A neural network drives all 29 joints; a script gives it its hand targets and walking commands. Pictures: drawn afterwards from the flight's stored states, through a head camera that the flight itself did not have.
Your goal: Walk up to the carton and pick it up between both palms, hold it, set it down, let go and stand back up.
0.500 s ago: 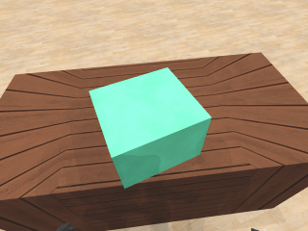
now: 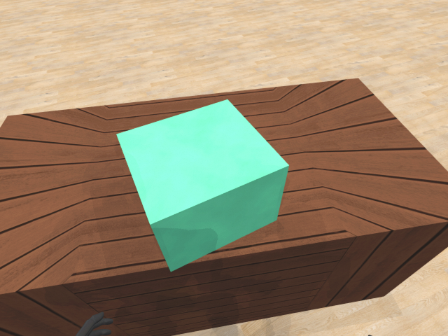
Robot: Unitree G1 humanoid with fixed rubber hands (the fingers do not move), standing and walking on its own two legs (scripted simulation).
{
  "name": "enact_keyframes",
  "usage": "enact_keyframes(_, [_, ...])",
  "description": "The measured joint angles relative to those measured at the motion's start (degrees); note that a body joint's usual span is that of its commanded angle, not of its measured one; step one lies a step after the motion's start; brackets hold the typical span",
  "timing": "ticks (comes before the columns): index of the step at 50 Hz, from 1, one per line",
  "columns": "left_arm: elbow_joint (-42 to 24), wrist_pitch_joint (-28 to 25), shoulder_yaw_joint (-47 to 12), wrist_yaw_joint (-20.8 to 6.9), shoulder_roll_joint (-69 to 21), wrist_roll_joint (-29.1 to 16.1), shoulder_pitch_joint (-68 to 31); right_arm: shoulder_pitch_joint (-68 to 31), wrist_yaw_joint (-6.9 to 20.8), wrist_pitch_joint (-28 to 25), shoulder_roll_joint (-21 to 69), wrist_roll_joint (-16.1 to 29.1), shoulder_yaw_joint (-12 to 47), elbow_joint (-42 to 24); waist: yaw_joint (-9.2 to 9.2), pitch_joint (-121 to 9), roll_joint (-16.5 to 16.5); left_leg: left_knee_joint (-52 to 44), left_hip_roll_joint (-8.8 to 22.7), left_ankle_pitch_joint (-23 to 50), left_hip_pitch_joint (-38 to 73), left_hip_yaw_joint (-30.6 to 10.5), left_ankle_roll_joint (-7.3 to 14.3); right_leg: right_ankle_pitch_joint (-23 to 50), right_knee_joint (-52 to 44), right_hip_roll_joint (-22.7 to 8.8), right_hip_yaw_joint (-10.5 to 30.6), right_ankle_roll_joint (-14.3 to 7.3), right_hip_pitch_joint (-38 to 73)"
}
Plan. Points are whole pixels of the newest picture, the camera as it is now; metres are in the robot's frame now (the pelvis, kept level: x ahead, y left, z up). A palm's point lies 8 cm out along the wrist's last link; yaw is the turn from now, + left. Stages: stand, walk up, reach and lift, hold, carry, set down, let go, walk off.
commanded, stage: walk up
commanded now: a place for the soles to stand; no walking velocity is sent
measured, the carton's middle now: (201, 179) +0.47 +0.07 -0.02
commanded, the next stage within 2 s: stand in 0.46 s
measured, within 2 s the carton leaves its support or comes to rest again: neither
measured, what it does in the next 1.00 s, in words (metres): stands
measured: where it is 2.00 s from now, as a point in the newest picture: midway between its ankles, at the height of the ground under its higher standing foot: outside the picture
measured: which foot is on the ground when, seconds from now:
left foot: down 0.00-1.00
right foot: down 0.00-1.00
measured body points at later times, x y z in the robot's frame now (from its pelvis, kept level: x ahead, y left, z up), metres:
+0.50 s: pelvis +0.00 +0.00 +0.00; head +0.01 -0.01 +0.45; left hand +0.12 +0.27 -0.09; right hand +0.07 -0.29 -0.12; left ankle -0.02 +0.09 -0.73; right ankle +0.07 -0.13 -0.72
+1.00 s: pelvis +0.01 -0.03 -0.01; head +0.03 -0.03 +0.44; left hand +0.20 +0.23 -0.08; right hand +0.19 -0.29 -0.10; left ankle -0.02 +0.09 -0.72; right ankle +0.07 -0.13 -0.72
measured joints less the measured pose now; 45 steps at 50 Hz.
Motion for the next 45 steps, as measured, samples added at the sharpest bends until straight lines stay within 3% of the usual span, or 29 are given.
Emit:
enact_keyframes(33, [-1.1,0.1,0.4,0.0,0.5,0.0,1.5,2.0,-0.2,-0.3,-0.1,-0.1,-0.1,1.6,-0.06,0.0,-0.8,2.2,0.9,-1.5,-0.7,0.5,-0.3,-1.0,2.2,1.0,0.4,-0.3,-1.0])
enact_keyframes(34, [-0.8,1.0,0.1,0.1,0.5,0.1,0.9,1.7,0.1,-1.1,-0.1,-0.5,-0.7,2.2,-0.18,-0.2,-0.5,2.5,1.0,-1.6,-1.1,0.2,-0.4,-1.5,2.5,0.8,-0.3,-0.9,-1.4])
enact_keyframes(36, [1.6,7.7,-0.9,1.0,0.3,0.9,-4.0,-0.7,2.1,-6.3,0.5,-2.7,-4.4,7.0,-0.48,0.2,0.1,5.1,0.7,-2.2,-3.6,-1.6,-0.4,-2.9,4.7,-1.2,-4.2,-3.6,-3.1])
enact_keyframes(40, [-1.9,17.2,-0.6,0.9,-1.4,1.8,-11.0,-7.0,3.1,-10.9,0.8,-4.1,-8.7,10.7,-0.25,3.7,0.9,10.0,0.6,-3.8,-6.4,-3.9,-0.5,-4.0,7.9,-2.1,-6.7,-1.3,-4.3])
enact_keyframes(45, [-8.8,19.8,0.0,0.6,-3.0,3.0,-13.2,-10.5,2.8,-11.6,2.1,-2.9,-7.8,8.6,-0.58,5.2,0.1,8.6,0.9,-3.1,-4.8,-5.5,-1.5,-3.8,6.6,-2.0,-8.3,-1.5,-2.2])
